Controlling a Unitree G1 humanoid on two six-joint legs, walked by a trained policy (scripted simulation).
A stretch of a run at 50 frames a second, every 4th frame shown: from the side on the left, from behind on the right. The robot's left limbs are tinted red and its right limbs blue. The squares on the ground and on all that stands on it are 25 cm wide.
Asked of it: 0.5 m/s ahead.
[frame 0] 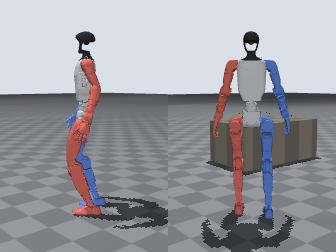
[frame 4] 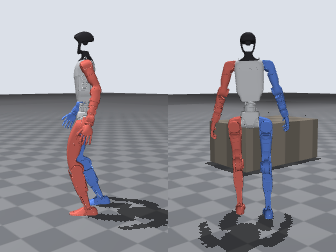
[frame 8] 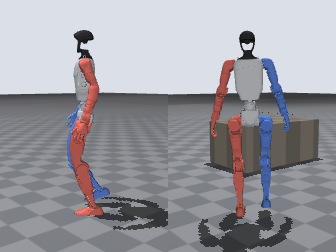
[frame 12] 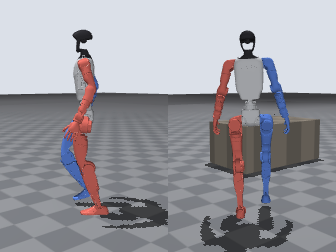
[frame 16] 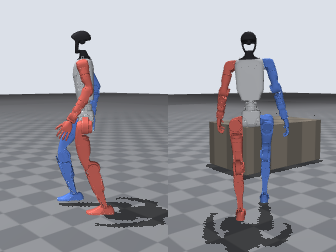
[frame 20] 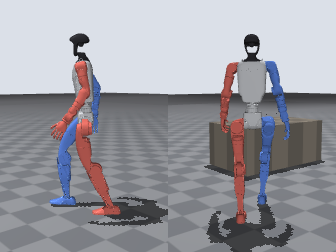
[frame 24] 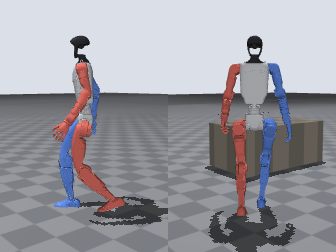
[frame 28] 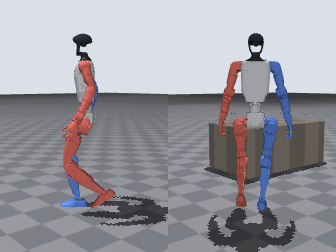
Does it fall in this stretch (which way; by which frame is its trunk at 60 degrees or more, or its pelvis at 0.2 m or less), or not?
no
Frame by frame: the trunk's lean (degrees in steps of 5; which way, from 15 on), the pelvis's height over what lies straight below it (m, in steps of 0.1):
0: 0, 0.8
4: 0, 0.8
8: 5, 0.8
12: 5, 0.8
16: 5, 0.8
20: 5, 0.8
24: 5, 0.7
28: 5, 0.8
